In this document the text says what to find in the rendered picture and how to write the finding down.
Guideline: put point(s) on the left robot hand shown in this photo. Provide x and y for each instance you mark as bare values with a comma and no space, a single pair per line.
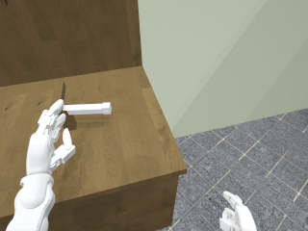
41,145

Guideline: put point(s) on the tap lever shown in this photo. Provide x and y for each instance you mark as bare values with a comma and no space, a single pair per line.
104,108

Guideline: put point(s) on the counter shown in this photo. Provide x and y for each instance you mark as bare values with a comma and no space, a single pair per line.
125,170

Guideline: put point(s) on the left robot forearm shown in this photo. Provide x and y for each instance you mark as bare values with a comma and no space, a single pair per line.
33,203

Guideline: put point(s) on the right robot hand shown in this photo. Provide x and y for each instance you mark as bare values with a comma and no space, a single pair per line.
239,220

